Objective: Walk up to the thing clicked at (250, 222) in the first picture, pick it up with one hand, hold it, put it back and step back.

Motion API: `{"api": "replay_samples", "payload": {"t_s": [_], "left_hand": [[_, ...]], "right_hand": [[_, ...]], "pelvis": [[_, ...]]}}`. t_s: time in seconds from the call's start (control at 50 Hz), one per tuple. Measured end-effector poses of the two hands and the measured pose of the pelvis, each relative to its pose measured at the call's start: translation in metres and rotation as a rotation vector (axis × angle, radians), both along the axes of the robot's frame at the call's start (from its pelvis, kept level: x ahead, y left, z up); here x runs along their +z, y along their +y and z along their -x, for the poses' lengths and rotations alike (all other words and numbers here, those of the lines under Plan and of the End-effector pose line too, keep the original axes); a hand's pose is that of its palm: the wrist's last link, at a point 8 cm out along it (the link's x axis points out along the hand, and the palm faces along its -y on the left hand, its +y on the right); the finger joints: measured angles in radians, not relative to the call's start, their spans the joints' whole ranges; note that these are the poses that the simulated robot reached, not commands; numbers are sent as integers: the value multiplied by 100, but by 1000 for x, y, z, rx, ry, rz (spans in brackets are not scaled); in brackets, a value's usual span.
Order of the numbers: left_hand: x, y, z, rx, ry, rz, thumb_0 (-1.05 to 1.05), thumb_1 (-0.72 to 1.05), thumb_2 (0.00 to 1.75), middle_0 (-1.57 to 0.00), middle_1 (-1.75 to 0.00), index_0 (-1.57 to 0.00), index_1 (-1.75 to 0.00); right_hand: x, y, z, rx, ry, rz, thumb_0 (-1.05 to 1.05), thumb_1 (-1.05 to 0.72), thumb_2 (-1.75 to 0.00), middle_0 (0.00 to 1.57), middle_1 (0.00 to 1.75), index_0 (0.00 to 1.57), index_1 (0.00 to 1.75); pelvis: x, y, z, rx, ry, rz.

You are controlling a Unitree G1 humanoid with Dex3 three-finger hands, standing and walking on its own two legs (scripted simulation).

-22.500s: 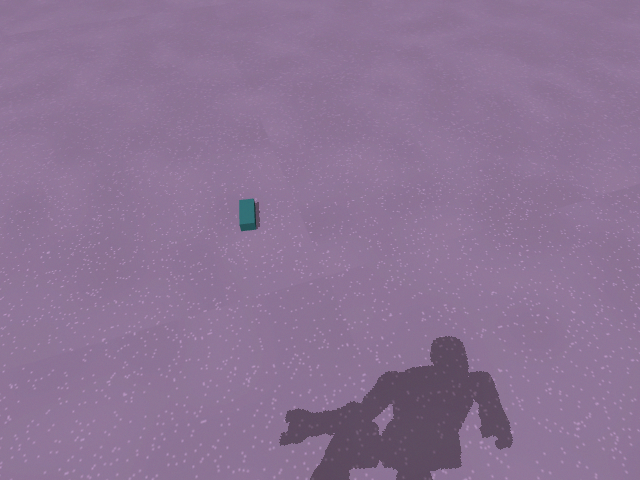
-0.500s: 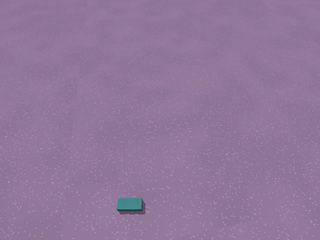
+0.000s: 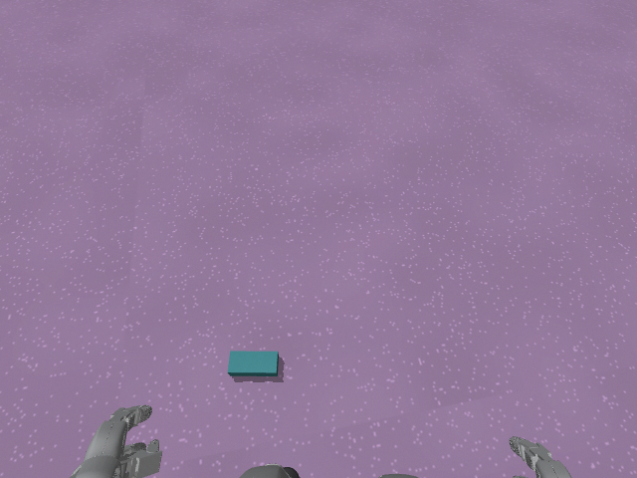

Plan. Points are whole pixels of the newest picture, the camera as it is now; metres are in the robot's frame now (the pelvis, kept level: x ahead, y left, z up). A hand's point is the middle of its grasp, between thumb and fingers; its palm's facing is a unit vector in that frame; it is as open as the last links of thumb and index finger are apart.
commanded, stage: rise first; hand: left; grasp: from above
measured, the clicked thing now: (253, 363) +0.44 +0.21 -0.75
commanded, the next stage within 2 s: none
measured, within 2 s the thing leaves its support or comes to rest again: neither
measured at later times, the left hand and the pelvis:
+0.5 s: hand (158, 474) +0.14 +0.26 -0.23, palm faces -0.16 -0.88 -0.44, open 14.0 cm; pelvis +0.00 -0.01 -0.09, yaw +0 degrees
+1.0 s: hand (184, 426) +0.22 +0.28 -0.40, palm faces -0.46 -0.51 -0.73, open 14.2 cm; pelvis -0.05 -0.01 -0.26, yaw -3 degrees
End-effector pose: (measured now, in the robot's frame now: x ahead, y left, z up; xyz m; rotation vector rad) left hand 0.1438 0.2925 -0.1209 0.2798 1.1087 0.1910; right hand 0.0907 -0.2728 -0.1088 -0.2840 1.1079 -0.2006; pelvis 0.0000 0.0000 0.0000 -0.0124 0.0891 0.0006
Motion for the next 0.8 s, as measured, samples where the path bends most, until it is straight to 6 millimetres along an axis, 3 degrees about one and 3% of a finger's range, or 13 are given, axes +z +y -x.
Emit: {"api": "replay_samples", "payload": {"t_s": [0.06, 0.12, 0.26, 0.36, 0.62, 0.7, 0.8], "left_hand": [[-5, 2, -17, -47, -23, -11, 0, 51, 90, -21, -63, -20, -64], [-7, 2, -21, -85, -17, -34, 0, 31, 91, -20, -74, -19, -75], [-29, 4, 0, -109, 76, -81, 0, -18, 93, -20, -88, -18, -90], [-50, 7, 8, -114, 53, -106, 0, -40, 96, -17, -96, -15, -98], [-77, 8, 7, -235, 47, -182, -1, -56, 100, -10, -105, -8, -106], [-101, 12, -1, -291, 50, -223, -1, -57, 99, -10, -105, -8, -106], [-145, 14, -25, -441, -1, -282, -1, -57, 99, -9, -105, -8, -106]], "right_hand": [[-6, 6, 2, -15, -23, -20, 1, -92, -90, 20, 31, 20, 30], [-11, 10, 5, -26, -36, -37, 1, -94, -90, 20, 31, 20, 30], [-28, 12, -12, -2, -109, -51, 1, -94, -91, 20, 30, 20, 30], [-46, 10, -36, 39, -168, -31, 1, -94, -91, 20, 30, 20, 30], [-76, 14, -84, 113, -292, -30, 1, -92, -90, 20, 30, 20, 30], [-96, 12, -89, 144, -309, -26, 1, -92, -90, 20, 30, 20, 30], [-141, 4, -86, 173, -290, -11, 1, -91, -90, 20, 30, 20, 30]], "pelvis": [[-9, -2, 2, -10, 42, 2], [-15, -3, 1, -12, 63, 6], [-38, -4, 1, -11, 130, 10], [-62, -7, 3, -7, 184, 10], [-104, -12, 4, 1, 280, 24], [-126, -13, 9, -1, 327, 22], [-168, -14, 21, -7, 399, 24]]}}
